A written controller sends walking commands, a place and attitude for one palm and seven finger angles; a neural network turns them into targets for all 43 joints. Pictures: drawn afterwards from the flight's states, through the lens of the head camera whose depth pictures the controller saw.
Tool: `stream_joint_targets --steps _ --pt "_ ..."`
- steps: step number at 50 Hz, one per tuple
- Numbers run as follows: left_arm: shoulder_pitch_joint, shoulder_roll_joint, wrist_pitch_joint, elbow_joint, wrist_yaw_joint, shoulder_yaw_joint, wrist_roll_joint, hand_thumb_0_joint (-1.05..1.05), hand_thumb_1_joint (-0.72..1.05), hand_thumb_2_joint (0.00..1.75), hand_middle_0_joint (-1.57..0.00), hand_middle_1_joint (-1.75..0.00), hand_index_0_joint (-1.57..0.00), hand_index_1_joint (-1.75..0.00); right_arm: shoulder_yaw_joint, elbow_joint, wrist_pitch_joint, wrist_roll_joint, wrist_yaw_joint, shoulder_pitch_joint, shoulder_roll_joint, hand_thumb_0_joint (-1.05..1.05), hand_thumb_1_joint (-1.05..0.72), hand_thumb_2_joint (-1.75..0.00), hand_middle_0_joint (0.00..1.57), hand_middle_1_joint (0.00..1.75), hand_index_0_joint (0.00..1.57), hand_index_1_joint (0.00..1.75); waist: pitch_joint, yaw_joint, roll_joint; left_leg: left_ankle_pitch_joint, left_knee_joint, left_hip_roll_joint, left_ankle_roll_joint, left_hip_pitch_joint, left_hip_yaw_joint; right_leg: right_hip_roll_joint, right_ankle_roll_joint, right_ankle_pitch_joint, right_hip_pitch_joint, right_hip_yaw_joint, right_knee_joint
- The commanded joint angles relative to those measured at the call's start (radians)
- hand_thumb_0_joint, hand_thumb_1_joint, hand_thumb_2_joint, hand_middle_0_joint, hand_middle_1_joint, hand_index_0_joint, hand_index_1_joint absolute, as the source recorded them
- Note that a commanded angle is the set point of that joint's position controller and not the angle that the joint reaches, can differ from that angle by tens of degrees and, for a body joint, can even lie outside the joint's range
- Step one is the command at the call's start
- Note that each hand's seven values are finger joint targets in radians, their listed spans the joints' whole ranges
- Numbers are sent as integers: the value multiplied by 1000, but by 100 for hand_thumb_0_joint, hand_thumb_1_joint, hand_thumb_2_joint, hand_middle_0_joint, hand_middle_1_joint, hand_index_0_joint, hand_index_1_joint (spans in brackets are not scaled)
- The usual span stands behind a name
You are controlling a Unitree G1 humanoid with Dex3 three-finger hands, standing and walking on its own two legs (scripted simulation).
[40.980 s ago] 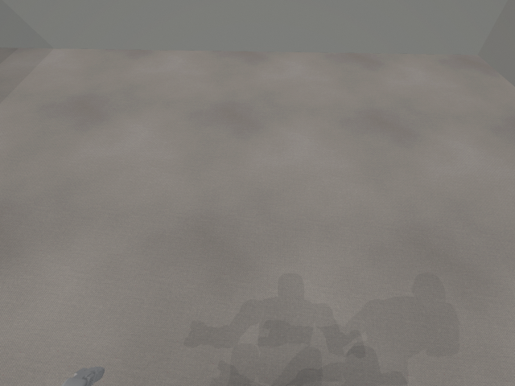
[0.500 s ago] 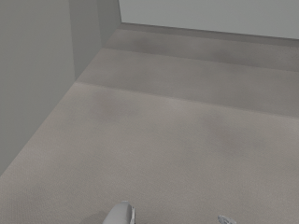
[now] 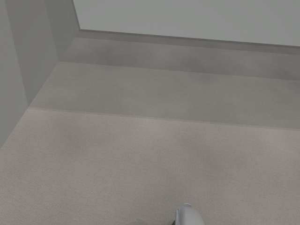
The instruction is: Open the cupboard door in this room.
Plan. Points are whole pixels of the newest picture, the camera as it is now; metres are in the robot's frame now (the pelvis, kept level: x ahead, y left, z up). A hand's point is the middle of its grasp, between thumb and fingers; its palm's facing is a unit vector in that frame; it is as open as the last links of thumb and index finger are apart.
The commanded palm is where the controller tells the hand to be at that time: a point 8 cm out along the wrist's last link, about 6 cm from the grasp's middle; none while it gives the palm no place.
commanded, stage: walk to a spot facing it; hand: left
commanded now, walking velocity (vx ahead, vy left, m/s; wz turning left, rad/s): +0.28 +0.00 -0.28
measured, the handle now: out of the picture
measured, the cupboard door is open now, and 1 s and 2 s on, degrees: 50 50 50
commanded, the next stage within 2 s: turn to face it in 0.02 s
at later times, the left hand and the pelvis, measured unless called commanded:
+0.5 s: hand (104, 182) +0.28 +0.17 -0.18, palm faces +0.14 -0.97 -0.19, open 7.1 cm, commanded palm none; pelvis +0.21 -0.03 -0.01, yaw +8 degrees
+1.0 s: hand (94, 183) +0.27 +0.20 -0.17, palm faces +0.39 -0.88 -0.27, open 7.3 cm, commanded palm none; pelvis +0.26 -0.04 -0.01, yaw +24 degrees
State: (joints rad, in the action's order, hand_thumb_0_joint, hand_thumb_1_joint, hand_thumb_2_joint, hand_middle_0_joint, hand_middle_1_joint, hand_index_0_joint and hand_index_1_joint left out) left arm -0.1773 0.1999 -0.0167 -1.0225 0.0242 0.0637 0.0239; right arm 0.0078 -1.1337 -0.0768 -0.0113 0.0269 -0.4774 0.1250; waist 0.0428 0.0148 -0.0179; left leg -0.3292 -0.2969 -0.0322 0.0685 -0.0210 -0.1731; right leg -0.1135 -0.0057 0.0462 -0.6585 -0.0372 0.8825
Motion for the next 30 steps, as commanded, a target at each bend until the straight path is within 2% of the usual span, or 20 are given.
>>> stream_joint_targets --steps 1,4,5,6,7,8,9,10,11,12,14,16,18,21,23,26,27,28,29,30 --pt "110 -28 -18 79 9 -26 -5 0 90 90 -20 -30 -20 -30 8 2 -11 -10 10 -155 103 0 -90 -90 20 30 20 30 136 33 129 755 76 251 0 93 73 65 -33 14 78 -92 -147" --pt "62 5 -29 73 1 -24 -4 0 90 90 -20 -30 -20 -30 13 -8 -5 -13 16 -162 136 0 -90 -90 20 30 20 30 56 -5 126 1096 -72 294 -3 -19 66 120 -78 125 202 -112 -232" --pt "-7 20 -36 54 -4 -23 -3 0 90 90 -20 -30 -20 -30 16 -8 -3 -11 18 -153 152 0 -90 -90 20 30 20 30 -2 -35 135 1182 -167 291 -15 -45 66 149 -91 138 294 -124 -276" --pt "-122 44 -46 21 -12 -13 0 0 90 90 -20 -30 -20 -30 22 -2 0 -5 17 -127 157 0 -90 -90 20 30 20 30 -76 -90 110 1167 -320 281 -34 5 69 147 -104 74 474 -106 -342" --pt "-268 100 -58 -26 -23 7 5 0 90 90 -20 -30 -20 -30 22 14 -4 10 12 -97 145 0 -90 -90 20 30 20 30 -185 -152 41 922 -538 233 -48 243 53 28 -140 -215 812 11 -323" --pt "-400 201 -69 -61 -37 32 3 0 90 90 -20 -30 -20 -30 19 38 -14 30 14 -132 93 0 -90 -90 20 30 20 30 -348 -169 -177 -55 -902 41 -85 556 27 -329 -275 -737 1136 427 -313" --pt "-377 220 -68 -58 -43 21 -15 0 90 90 -20 -30 -20 -30 23 38 -10 33 20 -108 107 0 -90 -90 20 30 20 30 -405 -149 -164 -327 -1093 42 -81 579 164 -419 -325 -908 1104 429 -367" --pt "-293 173 -60 -31 -54 15 -16 0 90 90 -20 -30 -20 -30 26 53 2 32 16 -27 97 0 -90 -90 20 30 20 30 -327 -136 -143 -240 -1108 88 -80 626 220 -351 -294 -883 1019 328 -389" --pt "-225 140 -50 -8 -60 3 -17 0 90 90 -20 -30 -20 -30 33 74 11 24 10 49 88 0 -90 -90 20 30 20 30 -188 -122 -63 -162 -1086 109 -77 642 210 -313 -248 -813 853 223 -432" --pt "-173 111 -48 -4 -63 -8 -15 0 90 90 -20 -30 -20 -30 31 70 28 18 4 75 57 0 -90 -90 20 30 20 30 -90 -77 -3 -117 -1040 132 -78 619 212 -275 -197 -689 683 125 -475" --pt "-91 59 -59 17 -59 -24 -12 0 90 90 -20 -30 -20 -30 21 58 61 6 -3 28 4 0 -90 -90 20 30 20 30 4 0 -10 -72 -902 144 -93 527 174 -230 -138 -607 468 4 -557" --pt "-56 48 -60 19 -55 -26 -8 0 90 90 -20 -30 -20 -30 21 48 81 2 -12 -1 -10 0 -90 -90 20 30 20 30 3 42 -102 -16 -803 136 -112 480 130 -178 -107 -612 418 -105 -560" --pt "-52 37 -54 48 -53 -8 -5 0 90 90 -20 -30 -20 -30 27 66 91 -3 -20 17 -3 0 -90 -90 20 30 20 30 -29 45 -117 47 -710 126 -118 474 87 -155 -90 -593 444 -159 -529" --pt "-39 76 -42 55 -52 1 -3 0 90 90 -20 -30 -20 -30 34 124 92 -2 -32 129 30 0 -90 -90 20 30 20 30 -22 26 -164 62 -581 123 -116 496 65 -173 -89 -540 496 -165 -488" --pt "-33 111 -33 72 -50 13 -2 0 90 90 -20 -30 -20 -30 40 164 92 -4 -37 203 66 0 -90 -90 20 30 20 30 -5 15 -151 63 -513 109 -109 497 43 -198 -87 -527 523 -166 -450" --pt "-25 154 -20 90 -51 27 -1 0 90 90 -20 -30 -20 -30 58 187 90 -12 -43 182 128 0 -90 -90 20 30 20 30 -36 50 -105 118 -370 74 -85 358 47 -211 -55 -446 517 -176 -272" --pt "-13 160 -13 103 -51 29 -6 0 90 90 -20 -30 -20 -30 73 176 88 -18 -42 99 179 0 -90 -90 20 30 20 30 -86 98 -2 312 -283 78 -65 213 79 -185 -22 -299 453 -197 -102" --pt "-38 115 -3 135 -45 23 -21 0 90 90 -20 -30 -20 -30 95 182 80 -29 -37 47 278 0 -90 -90 20 30 20 30 -151 105 273 688 -196 295 53 69 396 -42 56 245 242 -215 148" --pt "-8 94 6 178 -46 9 -23 0 90 90 -20 -30 -20 -30 103 189 78 -18 -25 29 360 0 -90 -90 20 30 20 30 -204 111 379 919 -107 495 200 60 710 62 80 700 123 -84 389" --pt "6 122 19 196 -52 11 -12 0 90 90 -20 -30 -20 -30 102 194 84 -11 -19 73 358 0 -90 -90 20 30 20 30 -205 86 211 589 -75 496 220 120 662 39 58 650 129 39 440"
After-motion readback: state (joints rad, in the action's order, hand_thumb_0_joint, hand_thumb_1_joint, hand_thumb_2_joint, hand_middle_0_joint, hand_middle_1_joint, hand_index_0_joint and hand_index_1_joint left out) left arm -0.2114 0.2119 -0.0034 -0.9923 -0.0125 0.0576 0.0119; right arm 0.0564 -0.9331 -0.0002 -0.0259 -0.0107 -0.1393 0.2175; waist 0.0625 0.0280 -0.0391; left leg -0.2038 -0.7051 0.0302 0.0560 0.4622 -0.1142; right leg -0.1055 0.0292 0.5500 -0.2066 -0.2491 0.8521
